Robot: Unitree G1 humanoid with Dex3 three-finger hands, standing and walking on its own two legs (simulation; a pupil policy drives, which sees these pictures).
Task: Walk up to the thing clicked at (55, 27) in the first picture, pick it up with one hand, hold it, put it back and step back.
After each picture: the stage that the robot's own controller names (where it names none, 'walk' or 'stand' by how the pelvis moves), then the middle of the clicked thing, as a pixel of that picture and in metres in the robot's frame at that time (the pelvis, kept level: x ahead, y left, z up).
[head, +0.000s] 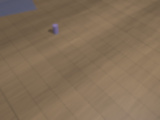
stand; (55, 29) +1.64 +0.25 -0.72
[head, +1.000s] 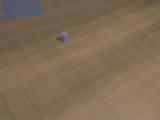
walk; (64, 37) +1.53 +0.07 -0.71
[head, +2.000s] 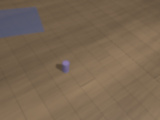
walk; (65, 66) +0.99 +0.06 -0.71
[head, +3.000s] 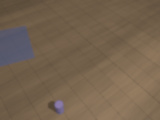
walk; (59, 107) +0.57 +0.11 -0.71
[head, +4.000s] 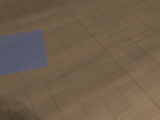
stand; out of the picture +0.38 +0.11 -0.69
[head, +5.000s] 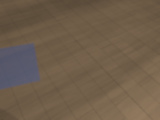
stand; out of the picture +0.34 +0.10 -0.72
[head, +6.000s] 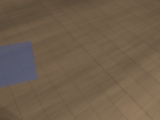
stand; out of the picture +0.33 +0.11 -0.73
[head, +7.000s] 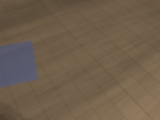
stand; out of the picture +0.31 +0.12 -0.73
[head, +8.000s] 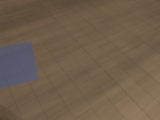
stand; out of the picture +0.32 +0.12 -0.73
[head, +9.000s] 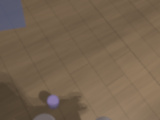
go down; (53, 102) +0.37 +0.11 -0.54
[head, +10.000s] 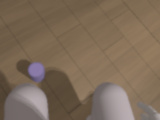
go down; (37, 72) +0.41 +0.15 -0.31
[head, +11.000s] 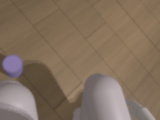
close in; (13, 67) +0.41 +0.18 -0.26
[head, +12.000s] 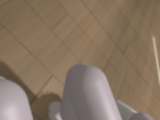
close; out of the picture +0.40 +0.19 -0.22
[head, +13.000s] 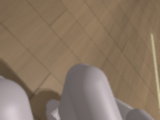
lift; out of the picture +0.38 +0.20 -0.23
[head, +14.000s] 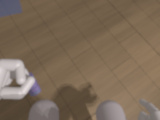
lift; (31, 84) +0.42 +0.26 -0.42
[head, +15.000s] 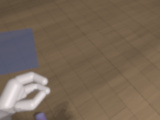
go down; out of the picture +0.43 +0.24 -0.69
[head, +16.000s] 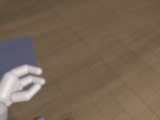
go down; out of the picture +0.43 +0.25 -0.71
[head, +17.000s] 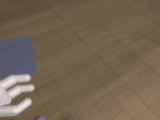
go down; out of the picture +0.44 +0.24 -0.70
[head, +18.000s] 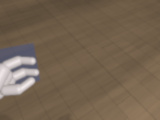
stand; out of the picture +0.43 +0.23 -0.71
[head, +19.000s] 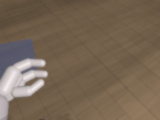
stand; out of the picture +0.44 +0.22 -0.71
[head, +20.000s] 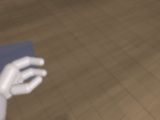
stand; out of the picture +0.44 +0.22 -0.72
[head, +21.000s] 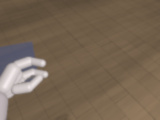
hold; out of the picture +0.44 +0.22 -0.72
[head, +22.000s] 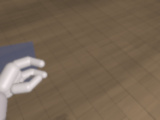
hold; out of the picture +0.44 +0.21 -0.72
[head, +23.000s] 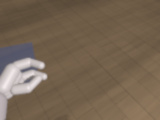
hold; out of the picture +0.44 +0.22 -0.72
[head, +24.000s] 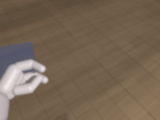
hold; out of the picture +0.44 +0.22 -0.72
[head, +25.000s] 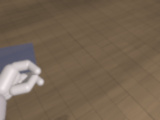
hold; out of the picture +0.44 +0.21 -0.72
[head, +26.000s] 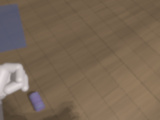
crouch; (37, 101) +0.47 +0.23 -0.64
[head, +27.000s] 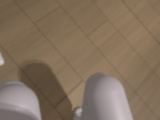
lower; out of the picture +0.50 +0.30 -0.28
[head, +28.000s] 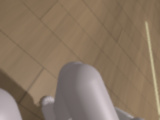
lower; out of the picture +0.46 +0.35 -0.26
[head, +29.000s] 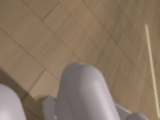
lower; out of the picture +0.41 +0.39 -0.25
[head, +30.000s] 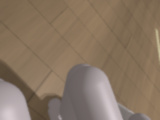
lower; out of the picture +0.38 +0.43 -0.25
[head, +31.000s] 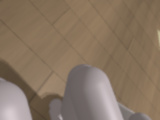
lower; out of the picture +0.34 +0.47 -0.26
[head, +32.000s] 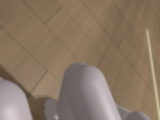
withdraw; out of the picture +0.30 +0.50 -0.25
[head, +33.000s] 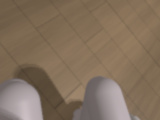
stand; out of the picture +0.31 +0.51 -0.30
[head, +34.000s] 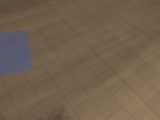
stand; out of the picture +0.30 +0.47 -0.67
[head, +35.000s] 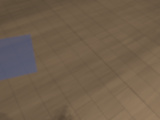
stand; out of the picture +0.31 +0.51 -0.69
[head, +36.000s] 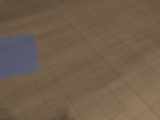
stand; out of the picture +0.30 +0.53 -0.70
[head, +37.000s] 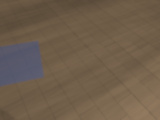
walk; out of the picture +0.30 +0.54 -0.75
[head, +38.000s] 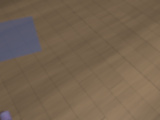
walk; out of the picture +0.40 +0.55 -0.73
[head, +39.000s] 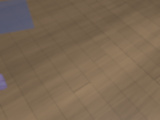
walk; (0, 82) +0.71 +0.58 -0.73
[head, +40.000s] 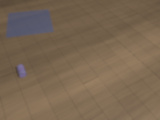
stand; (21, 70) +0.98 +0.57 -0.73
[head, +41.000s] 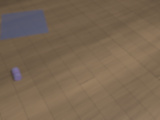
stand; (16, 74) +0.95 +0.59 -0.75
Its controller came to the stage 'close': yes
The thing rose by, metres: 0.26
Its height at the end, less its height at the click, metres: -0.02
